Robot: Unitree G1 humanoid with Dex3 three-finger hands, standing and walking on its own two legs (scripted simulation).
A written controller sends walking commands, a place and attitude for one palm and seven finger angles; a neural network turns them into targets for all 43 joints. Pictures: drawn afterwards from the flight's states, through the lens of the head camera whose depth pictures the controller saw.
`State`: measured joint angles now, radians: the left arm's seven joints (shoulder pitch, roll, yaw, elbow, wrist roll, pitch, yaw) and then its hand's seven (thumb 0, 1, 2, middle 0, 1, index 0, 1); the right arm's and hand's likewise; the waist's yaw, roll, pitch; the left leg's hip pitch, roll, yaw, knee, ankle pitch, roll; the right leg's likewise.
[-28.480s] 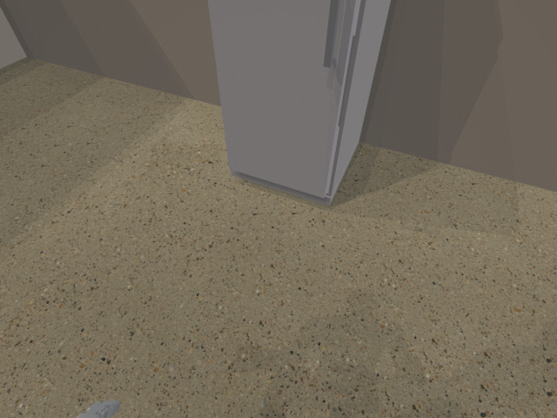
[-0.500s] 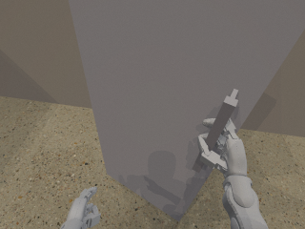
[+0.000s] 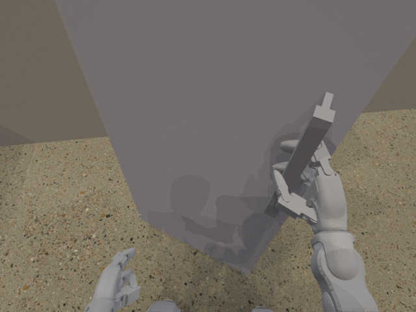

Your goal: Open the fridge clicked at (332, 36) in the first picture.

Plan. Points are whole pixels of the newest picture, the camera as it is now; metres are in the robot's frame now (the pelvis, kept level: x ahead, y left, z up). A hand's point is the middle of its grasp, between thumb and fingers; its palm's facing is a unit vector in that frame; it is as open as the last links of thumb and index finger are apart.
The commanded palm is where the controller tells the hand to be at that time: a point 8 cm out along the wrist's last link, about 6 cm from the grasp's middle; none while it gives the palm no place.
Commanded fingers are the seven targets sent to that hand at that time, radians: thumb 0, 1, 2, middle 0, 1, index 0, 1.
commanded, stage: walk backward, drawing the door open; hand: right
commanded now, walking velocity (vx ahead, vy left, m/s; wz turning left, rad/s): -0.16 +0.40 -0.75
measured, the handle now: (293, 165) +0.34 -0.11 +0.13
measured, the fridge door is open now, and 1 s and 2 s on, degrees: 36 67 78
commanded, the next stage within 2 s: stop walking and hold the door back in 1.16 s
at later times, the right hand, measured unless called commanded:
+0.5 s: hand (227, 249) +0.19 +0.00 +0.13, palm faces +0.36 +0.92 -0.14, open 7.0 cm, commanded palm +0.14 -0.04 +0.14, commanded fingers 0.00 -0.90 -0.90 0.45 1.40 0.45 1.40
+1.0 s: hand (127, 302) +0.12 +0.11 +0.13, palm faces +0.73 +0.66 -0.17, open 6.9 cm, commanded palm +0.06 +0.10 +0.14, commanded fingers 0.00 -0.90 -0.90 0.45 1.40 0.45 1.40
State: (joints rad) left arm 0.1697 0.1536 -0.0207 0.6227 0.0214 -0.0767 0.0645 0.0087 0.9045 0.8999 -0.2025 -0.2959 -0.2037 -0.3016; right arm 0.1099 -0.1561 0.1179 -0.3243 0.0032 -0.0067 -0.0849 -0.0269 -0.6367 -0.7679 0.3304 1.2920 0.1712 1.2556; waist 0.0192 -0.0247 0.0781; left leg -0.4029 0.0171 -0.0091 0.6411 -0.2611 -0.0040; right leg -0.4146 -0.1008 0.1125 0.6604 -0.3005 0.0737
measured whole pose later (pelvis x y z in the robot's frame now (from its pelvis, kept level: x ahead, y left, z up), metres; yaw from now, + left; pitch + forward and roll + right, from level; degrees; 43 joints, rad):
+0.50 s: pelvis -0.03 +0.20 +0.00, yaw -26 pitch -1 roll +0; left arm 0.10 0.19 0.03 0.64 0.01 -0.09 0.08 0.01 0.91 0.90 -0.20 -0.30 -0.20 -0.30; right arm 0.09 -0.17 0.09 -0.37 0.00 0.01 -0.06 -0.02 -0.62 -0.80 0.37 1.30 0.20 1.30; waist 0.05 0.00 0.15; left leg -0.37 0.10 0.15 0.70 -0.30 0.01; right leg -0.48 -0.06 -0.08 1.03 -0.57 0.04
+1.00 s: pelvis +0.02 +0.40 -0.01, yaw -47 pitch -2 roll +0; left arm 0.13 0.22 0.02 0.59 0.02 -0.09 0.11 0.01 0.91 0.90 -0.20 -0.30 -0.20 -0.30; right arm 0.15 -0.22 -0.01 -0.41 0.04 0.00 -0.08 -0.03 -0.63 -0.78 0.40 1.32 0.20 1.33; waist 0.05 0.00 0.12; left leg -0.44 0.09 0.17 0.84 -0.38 0.00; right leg -0.36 -0.06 -0.12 0.73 -0.28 -0.02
